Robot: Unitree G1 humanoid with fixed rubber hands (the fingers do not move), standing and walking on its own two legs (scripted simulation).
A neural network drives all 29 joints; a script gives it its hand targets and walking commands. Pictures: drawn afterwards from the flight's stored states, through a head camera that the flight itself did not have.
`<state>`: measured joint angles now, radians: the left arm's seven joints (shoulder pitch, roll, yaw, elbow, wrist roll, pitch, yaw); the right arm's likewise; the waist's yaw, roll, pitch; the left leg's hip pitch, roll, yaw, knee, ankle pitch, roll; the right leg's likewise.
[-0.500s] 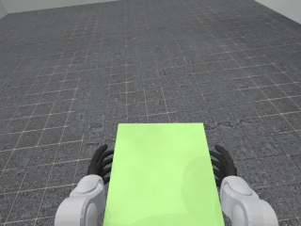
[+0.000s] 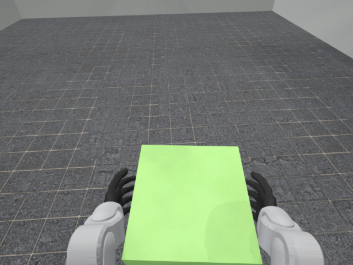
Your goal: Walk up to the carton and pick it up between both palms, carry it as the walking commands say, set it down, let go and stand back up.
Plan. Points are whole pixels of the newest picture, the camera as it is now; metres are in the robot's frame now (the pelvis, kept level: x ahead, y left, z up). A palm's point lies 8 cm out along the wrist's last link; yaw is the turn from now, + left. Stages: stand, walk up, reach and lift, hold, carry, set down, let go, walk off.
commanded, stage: carry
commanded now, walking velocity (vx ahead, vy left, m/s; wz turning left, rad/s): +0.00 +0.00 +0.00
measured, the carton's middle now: (188, 218) +0.24 +0.00 +0.03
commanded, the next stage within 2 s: none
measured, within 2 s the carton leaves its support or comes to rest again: neither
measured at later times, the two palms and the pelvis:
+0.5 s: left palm (121, 203) +0.24 +0.13 +0.10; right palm (269, 205) +0.24 -0.16 +0.10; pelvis +0.01 -0.01 +0.00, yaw +0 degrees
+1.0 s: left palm (120, 199) +0.25 +0.14 +0.10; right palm (266, 200) +0.25 -0.15 +0.10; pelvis +0.02 -0.01 +0.00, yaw +0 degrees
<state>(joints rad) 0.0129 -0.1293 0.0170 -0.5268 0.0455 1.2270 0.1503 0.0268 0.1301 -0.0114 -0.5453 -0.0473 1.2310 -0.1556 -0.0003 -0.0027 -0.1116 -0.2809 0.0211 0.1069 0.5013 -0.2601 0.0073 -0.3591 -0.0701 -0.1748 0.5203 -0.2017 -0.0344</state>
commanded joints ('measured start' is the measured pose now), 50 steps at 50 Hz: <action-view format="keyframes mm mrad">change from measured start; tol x2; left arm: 1 -346 -776 -565 -65 -269 -5 -138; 50 -336 -750 -562 -97 -266 -2 -120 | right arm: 1 -376 760 590 -84 282 -11 137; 50 -363 723 568 -101 277 -12 125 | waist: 1 1 -26 -101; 50 -2 1 -118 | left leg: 1 -39 92 -102 -99 7 6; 13 -5 97 -98 -84 32 1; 50 14 119 -98 -75 105 2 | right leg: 1 111 -111 161 -131 -33 2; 29 157 -106 145 -113 112 -12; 50 168 -102 134 -95 133 -12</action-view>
